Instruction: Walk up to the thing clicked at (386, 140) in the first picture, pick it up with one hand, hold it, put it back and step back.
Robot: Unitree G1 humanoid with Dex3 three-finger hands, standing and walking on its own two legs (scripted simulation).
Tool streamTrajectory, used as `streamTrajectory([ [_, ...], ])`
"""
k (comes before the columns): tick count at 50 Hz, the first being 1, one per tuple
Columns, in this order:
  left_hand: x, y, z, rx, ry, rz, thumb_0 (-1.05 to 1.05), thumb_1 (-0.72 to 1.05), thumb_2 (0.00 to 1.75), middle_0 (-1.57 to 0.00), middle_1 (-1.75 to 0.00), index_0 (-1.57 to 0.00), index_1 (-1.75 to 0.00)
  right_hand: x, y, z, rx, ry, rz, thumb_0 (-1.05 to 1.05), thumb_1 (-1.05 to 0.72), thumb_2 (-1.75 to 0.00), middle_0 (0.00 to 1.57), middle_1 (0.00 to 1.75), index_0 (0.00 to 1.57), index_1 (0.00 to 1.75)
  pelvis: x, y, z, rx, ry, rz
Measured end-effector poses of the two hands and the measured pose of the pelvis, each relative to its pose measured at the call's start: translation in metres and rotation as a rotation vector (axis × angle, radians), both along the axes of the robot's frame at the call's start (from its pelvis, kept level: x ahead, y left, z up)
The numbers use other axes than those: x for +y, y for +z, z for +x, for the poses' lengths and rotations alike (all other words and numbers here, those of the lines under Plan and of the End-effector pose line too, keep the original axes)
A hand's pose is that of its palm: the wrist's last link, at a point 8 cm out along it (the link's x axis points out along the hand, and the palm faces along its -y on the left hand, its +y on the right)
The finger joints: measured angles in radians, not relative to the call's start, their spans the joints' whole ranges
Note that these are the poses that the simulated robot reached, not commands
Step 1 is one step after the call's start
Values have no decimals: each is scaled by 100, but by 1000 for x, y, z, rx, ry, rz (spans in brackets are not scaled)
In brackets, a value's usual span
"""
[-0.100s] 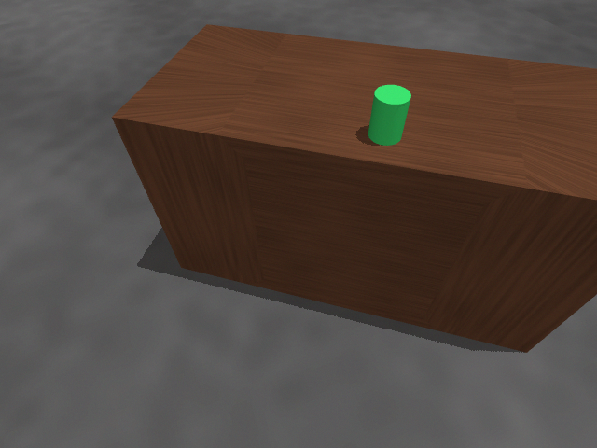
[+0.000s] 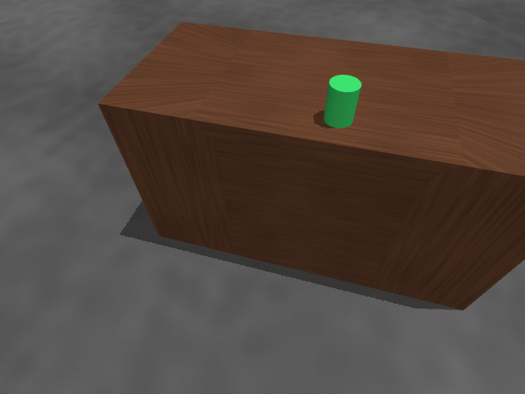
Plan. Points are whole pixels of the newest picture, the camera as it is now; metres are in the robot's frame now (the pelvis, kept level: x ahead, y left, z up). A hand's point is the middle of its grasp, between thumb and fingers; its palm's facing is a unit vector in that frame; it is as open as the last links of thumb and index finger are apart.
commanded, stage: stand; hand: left
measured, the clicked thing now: (341, 102) +0.80 -0.16 -0.03
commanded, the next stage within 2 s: walk up in 1.02 s
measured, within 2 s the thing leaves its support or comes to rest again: neither
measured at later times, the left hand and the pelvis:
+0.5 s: hand out of the picture +0.09 +0.25 -0.15, palm faces -0.03 -0.94 -0.34, open 7.4 cm; pelvis +0.01 +0.00 +0.00, yaw +0 degrees
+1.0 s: hand out of the picture +0.09 +0.25 -0.15, palm faces -0.03 -0.94 -0.34, open 7.4 cm; pelvis +0.01 +0.00 +0.00, yaw +0 degrees
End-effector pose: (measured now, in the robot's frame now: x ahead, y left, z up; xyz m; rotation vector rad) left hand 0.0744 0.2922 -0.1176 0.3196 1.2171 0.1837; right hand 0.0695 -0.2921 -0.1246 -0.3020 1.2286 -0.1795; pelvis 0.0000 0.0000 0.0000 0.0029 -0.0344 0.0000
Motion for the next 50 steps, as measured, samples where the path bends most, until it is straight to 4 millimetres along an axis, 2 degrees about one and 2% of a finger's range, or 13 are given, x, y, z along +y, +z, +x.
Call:
streamTrajectory([
  [50,6,2,8,-3,4,7,1,91,90,-21,-30,-20,-30,2,2,9,5,-1,-7,0,-90,-90,20,30,20,30,4,1,10,6,6,-2],
])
